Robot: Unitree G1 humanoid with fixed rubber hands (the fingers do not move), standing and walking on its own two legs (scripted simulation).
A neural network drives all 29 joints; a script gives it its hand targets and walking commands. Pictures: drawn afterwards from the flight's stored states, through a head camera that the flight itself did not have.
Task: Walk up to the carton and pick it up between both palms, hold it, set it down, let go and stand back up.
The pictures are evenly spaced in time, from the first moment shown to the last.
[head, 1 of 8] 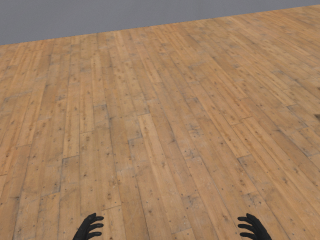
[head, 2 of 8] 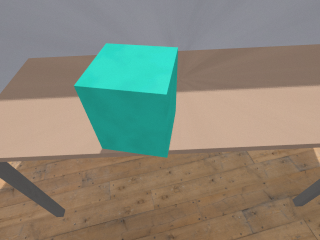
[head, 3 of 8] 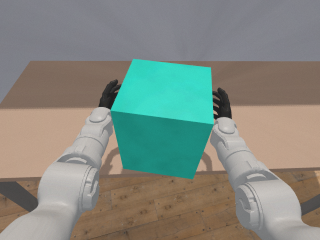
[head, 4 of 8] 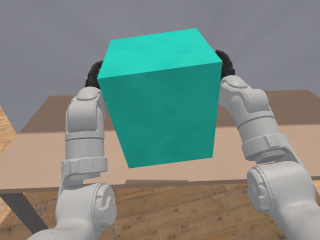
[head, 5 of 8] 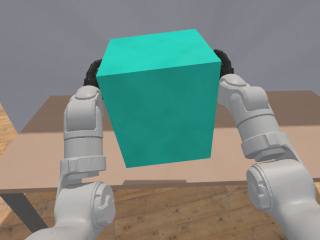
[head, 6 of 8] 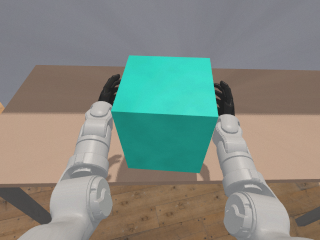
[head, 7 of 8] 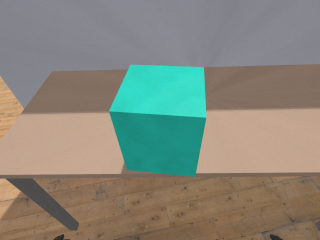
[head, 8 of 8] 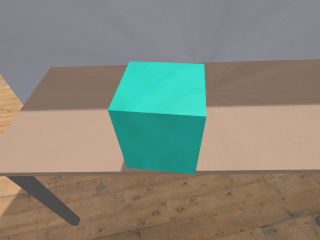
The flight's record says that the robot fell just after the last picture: no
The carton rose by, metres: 0.21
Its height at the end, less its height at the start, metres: +0.00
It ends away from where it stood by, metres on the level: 0.01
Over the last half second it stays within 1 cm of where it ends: yes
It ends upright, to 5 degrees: yes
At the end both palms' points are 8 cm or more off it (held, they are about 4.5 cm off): yes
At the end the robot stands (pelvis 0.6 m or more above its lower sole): yes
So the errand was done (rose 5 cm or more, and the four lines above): yes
